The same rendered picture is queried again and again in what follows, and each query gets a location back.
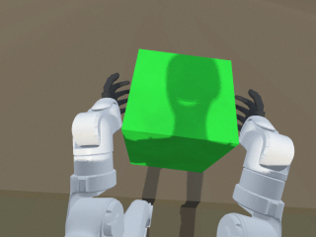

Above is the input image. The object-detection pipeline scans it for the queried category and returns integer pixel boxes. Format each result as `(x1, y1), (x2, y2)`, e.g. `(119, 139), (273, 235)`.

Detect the left robot upper arm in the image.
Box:
(64, 197), (124, 237)

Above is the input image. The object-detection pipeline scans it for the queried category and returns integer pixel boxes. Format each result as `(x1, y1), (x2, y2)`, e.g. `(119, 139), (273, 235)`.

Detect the right robot upper arm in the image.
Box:
(216, 212), (277, 237)

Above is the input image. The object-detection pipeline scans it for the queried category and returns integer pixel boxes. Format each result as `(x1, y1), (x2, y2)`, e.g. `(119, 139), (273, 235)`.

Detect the left robot thigh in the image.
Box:
(122, 199), (153, 237)

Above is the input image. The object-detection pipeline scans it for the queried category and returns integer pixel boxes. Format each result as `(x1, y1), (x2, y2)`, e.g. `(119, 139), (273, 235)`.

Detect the carton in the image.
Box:
(121, 49), (239, 173)

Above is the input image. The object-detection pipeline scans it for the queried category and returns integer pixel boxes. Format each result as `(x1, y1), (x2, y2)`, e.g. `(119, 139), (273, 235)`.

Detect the right robot forearm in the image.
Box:
(232, 116), (294, 237)

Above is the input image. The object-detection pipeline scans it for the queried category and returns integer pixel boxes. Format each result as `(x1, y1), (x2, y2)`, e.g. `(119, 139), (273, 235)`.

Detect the robot left hand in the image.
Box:
(102, 73), (130, 114)

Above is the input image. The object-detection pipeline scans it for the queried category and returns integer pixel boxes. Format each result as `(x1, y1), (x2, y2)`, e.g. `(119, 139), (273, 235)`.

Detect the left robot forearm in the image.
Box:
(65, 98), (122, 234)

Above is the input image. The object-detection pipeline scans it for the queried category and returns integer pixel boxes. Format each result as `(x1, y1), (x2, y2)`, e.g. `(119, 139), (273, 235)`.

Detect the robot right hand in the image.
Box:
(234, 89), (265, 131)

